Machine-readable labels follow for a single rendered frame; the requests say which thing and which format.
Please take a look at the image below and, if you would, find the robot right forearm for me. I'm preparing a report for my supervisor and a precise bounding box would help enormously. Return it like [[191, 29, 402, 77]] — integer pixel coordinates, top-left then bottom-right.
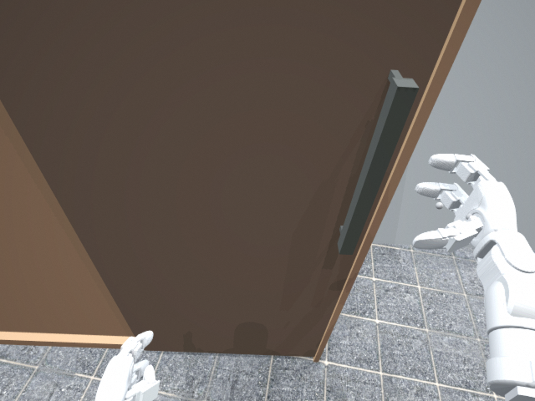
[[473, 231, 535, 401]]

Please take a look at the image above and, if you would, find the wardrobe door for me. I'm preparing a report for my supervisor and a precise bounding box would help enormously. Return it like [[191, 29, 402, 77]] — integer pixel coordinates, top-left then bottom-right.
[[0, 100, 134, 337], [0, 0, 462, 357]]

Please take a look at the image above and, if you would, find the left robot hand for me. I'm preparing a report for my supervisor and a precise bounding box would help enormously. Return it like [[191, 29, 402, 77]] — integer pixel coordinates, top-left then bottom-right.
[[95, 331, 160, 401]]

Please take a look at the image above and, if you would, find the handle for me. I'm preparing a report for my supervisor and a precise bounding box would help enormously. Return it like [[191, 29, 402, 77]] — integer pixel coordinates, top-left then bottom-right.
[[338, 70, 419, 255]]

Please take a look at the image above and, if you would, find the right robot hand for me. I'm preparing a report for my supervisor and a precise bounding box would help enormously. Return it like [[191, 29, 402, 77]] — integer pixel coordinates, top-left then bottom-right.
[[412, 154, 517, 253]]

